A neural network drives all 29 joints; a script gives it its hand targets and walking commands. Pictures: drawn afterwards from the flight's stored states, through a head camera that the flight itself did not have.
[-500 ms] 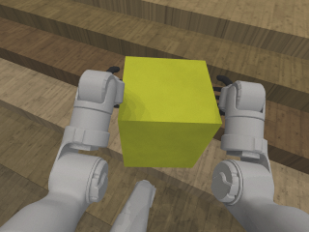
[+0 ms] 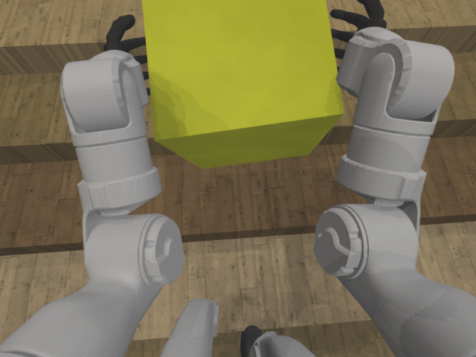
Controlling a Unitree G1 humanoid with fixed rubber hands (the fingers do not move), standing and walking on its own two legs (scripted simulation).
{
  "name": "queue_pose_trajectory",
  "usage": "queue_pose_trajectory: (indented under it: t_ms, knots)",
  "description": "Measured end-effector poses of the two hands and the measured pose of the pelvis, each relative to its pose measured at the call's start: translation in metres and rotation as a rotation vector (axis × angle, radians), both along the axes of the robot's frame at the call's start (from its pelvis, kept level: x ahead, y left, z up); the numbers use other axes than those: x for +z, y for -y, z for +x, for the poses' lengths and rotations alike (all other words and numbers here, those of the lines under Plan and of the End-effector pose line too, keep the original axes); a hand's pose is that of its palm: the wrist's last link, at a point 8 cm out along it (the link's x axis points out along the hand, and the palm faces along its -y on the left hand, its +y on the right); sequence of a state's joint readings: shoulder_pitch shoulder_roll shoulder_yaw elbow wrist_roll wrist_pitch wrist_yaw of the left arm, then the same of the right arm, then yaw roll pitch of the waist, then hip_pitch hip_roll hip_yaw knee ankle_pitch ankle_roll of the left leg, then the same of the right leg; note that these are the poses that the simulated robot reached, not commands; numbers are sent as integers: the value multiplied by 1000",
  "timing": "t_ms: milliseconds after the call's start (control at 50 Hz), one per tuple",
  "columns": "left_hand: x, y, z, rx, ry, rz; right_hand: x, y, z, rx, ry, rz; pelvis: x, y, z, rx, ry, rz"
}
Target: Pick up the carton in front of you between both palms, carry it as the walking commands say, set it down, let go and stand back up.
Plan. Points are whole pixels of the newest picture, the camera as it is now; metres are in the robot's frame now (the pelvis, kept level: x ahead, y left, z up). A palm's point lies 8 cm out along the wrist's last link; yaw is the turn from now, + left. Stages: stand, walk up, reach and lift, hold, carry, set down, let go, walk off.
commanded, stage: carry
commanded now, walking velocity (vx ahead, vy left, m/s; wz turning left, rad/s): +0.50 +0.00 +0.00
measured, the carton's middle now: (243, 87) +0.51 +0.01 +0.07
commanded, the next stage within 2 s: none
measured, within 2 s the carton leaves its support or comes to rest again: neither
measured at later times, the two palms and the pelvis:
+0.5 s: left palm out of the picture +0.63 +0.17 +0.21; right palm out of the picture +0.62 -0.11 +0.26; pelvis +0.20 +0.06 +0.10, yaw +7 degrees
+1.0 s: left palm out of the picture +0.63 +0.26 +0.33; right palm out of the picture +0.66 -0.02 +0.31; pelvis +0.26 +0.07 +0.13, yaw +15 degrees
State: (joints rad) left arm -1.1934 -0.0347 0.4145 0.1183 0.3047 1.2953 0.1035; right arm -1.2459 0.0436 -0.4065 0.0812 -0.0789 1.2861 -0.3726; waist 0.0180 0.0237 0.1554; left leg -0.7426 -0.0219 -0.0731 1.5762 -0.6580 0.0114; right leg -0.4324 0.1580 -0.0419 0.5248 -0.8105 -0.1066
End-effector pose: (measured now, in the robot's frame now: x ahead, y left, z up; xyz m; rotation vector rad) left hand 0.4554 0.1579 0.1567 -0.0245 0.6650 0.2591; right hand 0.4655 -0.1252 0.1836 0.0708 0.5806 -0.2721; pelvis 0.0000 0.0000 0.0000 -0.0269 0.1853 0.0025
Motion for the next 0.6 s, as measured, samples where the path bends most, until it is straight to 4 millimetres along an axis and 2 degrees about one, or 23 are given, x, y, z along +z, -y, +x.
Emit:
queue_pose_trajectory:
  t_ms: [40,60,100,140,180,220,280,320,340,380,420,480,540,600]
  knots:
    - [5,-35,-2,93,-57,18,1,-38,28,99,-57,18,12,-5,23,6,21,39]
    - [11,-50,-2,140,-59,27,3,-54,40,141,-59,29,11,-8,37,29,22,68]
    - [31,-75,5,224,10,38,15,-82,63,210,4,46,-6,-15,72,104,16,123]
    - [49,-91,21,268,116,23,27,-98,80,251,92,23,-19,-23,97,140,28,187]
    - [50,-93,46,238,126,11,19,-102,91,272,54,-30,-16,-30,106,165,45,219]
    - [34,-85,70,166,8,26,-11,-89,92,251,-87,-66,1,-40,109,179,74,216]
    - [-2,-57,86,54,-224,62,-57,-59,70,171,-327,-37,31,-57,119,167,148,184]
    - [-16,-39,88,6,-296,43,-63,-42,55,80,-403,-14,46,-64,132,131,198,157]
    - [-18,-32,91,-9,-305,15,-56,-35,52,27,-412,-11,53,-67,141,106,213,144]
    - [-12,-20,103,-46,-292,-38,-28,-23,60,-83,-373,-5,69,-72,159,62,202,88]
    - [7,-10,125,-94,-240,-75,11,-14,84,-157,-276,-3,81,-74,175,55,149,40]
    - [46,-4,167,-122,-111,-80,66,-10,134,-142,-146,-34,93,-66,194,107,100,9]
    - [73,-21,191,-68,-79,-69,95,-26,176,-37,-123,-99,109,-53,217,128,65,-16]
    - [85,-59,185,53,-132,-78,103,-64,202,90,-176,-124,124,-39,241,134,66,1]
